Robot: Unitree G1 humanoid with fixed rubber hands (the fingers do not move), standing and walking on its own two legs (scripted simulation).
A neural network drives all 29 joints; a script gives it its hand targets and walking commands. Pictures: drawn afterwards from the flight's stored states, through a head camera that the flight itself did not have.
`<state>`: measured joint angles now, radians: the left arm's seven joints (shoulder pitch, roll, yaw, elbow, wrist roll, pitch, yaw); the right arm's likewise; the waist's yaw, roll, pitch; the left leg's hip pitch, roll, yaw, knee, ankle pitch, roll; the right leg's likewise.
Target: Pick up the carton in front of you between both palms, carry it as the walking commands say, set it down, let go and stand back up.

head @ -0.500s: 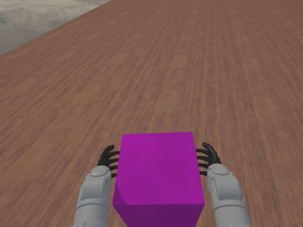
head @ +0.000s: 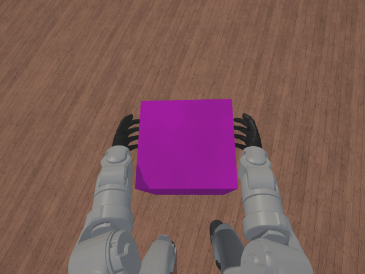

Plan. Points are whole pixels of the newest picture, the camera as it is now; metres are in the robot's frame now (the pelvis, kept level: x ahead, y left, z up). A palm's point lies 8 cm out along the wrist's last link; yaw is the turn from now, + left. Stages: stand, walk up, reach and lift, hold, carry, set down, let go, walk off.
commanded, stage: set down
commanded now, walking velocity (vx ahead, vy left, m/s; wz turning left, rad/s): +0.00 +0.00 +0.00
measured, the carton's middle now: (187, 154) +0.40 +0.01 -0.16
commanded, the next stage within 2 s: none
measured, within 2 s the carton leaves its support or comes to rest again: rests again in 1.42 s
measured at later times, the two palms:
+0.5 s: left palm (146, 143) +0.46 +0.13 -0.21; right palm (244, 148) +0.43 -0.16 -0.21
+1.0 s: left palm (160, 145) +0.51 +0.12 -0.37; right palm (238, 154) +0.46 -0.17 -0.38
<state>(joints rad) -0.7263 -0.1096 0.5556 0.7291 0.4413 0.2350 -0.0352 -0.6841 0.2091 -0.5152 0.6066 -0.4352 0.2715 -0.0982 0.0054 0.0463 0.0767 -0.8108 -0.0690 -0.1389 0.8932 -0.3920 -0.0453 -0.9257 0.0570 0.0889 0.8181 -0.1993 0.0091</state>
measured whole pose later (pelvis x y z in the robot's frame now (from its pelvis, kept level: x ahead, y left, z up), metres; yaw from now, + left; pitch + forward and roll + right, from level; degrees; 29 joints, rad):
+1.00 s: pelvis -0.03 +0.01 -0.24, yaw +4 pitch +48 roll +4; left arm -1.27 0.10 0.33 0.87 0.13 0.25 0.11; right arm -1.13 0.00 -0.51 0.62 -0.20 0.29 -0.16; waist -0.07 0.05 0.00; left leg -2.03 -0.18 -0.06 1.85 -0.66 -0.07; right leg -2.17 0.11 0.14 1.76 -0.43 0.09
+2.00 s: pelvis -0.04 +0.02 -0.33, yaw +4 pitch +42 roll -3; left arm -1.61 0.21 0.20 1.10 0.14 0.21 0.07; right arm -1.37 -0.20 -0.61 0.85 -0.15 0.24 0.02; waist -0.15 0.02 0.32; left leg -2.20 -0.19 -0.06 2.17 -0.70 -0.04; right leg -2.28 0.02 0.06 2.04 -0.50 0.09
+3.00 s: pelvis -0.05 +0.01 -0.32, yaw +4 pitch +38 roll -2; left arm -1.63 0.48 -0.04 1.07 -0.15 0.22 0.07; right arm -1.42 -0.29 -0.31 0.91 0.18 0.15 -0.14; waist -0.16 0.04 0.36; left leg -2.14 -0.07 -0.04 2.16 -0.69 -0.02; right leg -2.24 -0.01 0.00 2.03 -0.47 0.02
